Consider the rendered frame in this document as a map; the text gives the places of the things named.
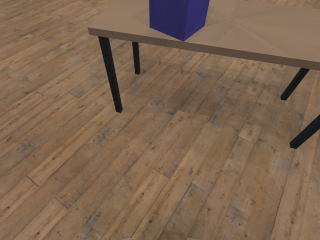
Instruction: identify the table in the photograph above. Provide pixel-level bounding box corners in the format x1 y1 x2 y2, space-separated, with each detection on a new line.
87 0 320 149

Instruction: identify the carton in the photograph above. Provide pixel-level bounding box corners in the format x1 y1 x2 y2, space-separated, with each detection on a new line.
149 0 210 42

